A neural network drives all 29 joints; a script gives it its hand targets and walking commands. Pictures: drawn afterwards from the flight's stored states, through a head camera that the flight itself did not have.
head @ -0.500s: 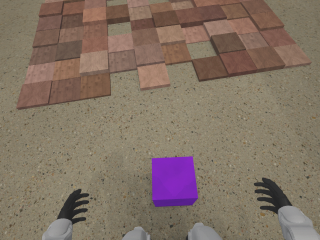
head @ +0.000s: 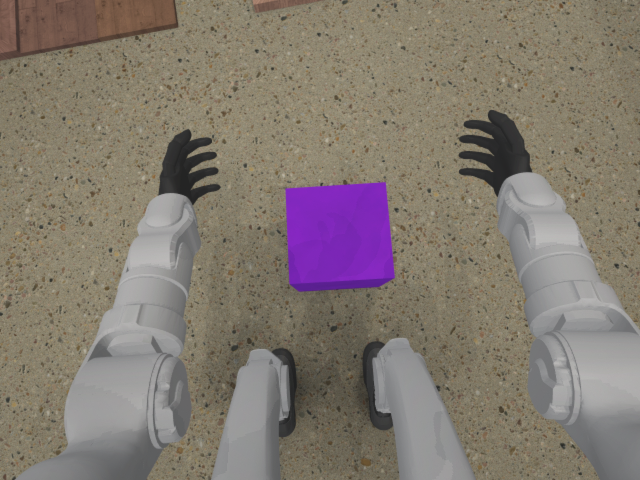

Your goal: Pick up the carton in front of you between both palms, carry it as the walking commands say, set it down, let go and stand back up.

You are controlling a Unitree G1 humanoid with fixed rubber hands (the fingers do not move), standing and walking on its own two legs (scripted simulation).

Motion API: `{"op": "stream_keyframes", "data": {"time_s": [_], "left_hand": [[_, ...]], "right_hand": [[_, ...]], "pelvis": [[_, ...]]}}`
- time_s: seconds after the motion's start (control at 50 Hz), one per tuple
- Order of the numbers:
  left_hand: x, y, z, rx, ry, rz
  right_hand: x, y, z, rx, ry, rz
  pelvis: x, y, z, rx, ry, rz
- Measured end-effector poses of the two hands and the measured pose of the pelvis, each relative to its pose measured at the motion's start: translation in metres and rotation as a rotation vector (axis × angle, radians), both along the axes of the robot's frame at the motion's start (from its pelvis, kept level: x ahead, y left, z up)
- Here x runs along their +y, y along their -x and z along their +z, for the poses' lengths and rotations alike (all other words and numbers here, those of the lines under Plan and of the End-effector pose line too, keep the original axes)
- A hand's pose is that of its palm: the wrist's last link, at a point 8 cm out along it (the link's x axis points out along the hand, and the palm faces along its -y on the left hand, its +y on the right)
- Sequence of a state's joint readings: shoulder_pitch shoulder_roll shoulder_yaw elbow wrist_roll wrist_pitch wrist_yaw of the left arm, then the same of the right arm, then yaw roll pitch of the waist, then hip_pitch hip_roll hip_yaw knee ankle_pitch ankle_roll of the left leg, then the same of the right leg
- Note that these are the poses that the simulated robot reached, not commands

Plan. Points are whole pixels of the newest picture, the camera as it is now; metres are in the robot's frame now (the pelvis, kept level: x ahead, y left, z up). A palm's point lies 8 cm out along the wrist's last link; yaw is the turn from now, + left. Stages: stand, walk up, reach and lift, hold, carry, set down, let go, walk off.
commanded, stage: reach and lift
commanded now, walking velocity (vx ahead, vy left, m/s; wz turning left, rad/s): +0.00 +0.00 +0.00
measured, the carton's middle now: (337, 243) +0.47 -0.03 -0.52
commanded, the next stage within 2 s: none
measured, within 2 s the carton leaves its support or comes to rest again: leaves its support in 1.86 s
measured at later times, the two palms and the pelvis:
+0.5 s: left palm (222, 221) +0.48 +0.17 -0.27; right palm (450, 207) +0.47 -0.22 -0.27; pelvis +0.00 +0.00 -0.12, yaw +1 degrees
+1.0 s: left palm (244, 235) +0.49 +0.17 -0.45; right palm (417, 230) +0.47 -0.21 -0.46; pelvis -0.04 +0.00 -0.27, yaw +1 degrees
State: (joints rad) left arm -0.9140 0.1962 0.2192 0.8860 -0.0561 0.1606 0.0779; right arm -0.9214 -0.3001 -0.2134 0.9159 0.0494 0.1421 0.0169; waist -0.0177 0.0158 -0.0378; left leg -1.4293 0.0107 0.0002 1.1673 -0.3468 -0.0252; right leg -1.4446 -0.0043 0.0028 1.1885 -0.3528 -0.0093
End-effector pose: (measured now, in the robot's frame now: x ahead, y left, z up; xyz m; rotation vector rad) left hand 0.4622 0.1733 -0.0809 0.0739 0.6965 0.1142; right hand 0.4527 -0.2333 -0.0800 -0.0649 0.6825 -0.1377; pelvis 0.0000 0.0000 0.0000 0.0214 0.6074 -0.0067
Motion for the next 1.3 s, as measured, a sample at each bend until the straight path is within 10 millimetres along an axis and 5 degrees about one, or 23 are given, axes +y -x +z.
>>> {"op": "stream_keyframes", "data": {"time_s": [0.14, 0.3, 0.62, 0.88, 1.04, 1.3], "left_hand": [[-0.015, -0.032, -0.019, -0.051, 0.008, 0.000], [-0.019, -0.026, -0.070, -0.011, 0.011, -0.004], [-0.004, -0.013, -0.250, -0.010, -0.004, 0.014], [-0.013, -0.015, -0.344, 0.046, 0.004, 0.001], [-0.005, -0.028, -0.370, 0.047, -0.005, 0.004], [-0.016, -0.030, -0.370, 0.051, 0.012, 0.002]], "right_hand": [[0.006, -0.030, -0.021, -0.047, -0.015, -0.002], [0.010, -0.027, -0.072, -0.011, -0.024, -0.016], [0.011, -0.014, -0.252, -0.006, -0.011, -0.039], [0.019, -0.017, -0.344, 0.038, -0.020, -0.046], [0.025, -0.018, -0.382, 0.050, -0.013, -0.027], [0.032, -0.021, -0.377, 0.039, -0.027, -0.017]], "pelvis": [[-0.001, 0.007, -0.013, 0.088, -0.007, -0.004], [-0.003, -0.003, -0.034, 0.193, -0.008, -0.001], [0.003, 0.016, -0.181, 0.215, -0.009, 0.015], [0.004, 0.040, -0.256, 0.105, -0.008, 0.012], [0.003, 0.038, -0.277, 0.076, -0.007, 0.019], [0.004, 0.032, -0.279, 0.074, -0.002, 0.017]]}}
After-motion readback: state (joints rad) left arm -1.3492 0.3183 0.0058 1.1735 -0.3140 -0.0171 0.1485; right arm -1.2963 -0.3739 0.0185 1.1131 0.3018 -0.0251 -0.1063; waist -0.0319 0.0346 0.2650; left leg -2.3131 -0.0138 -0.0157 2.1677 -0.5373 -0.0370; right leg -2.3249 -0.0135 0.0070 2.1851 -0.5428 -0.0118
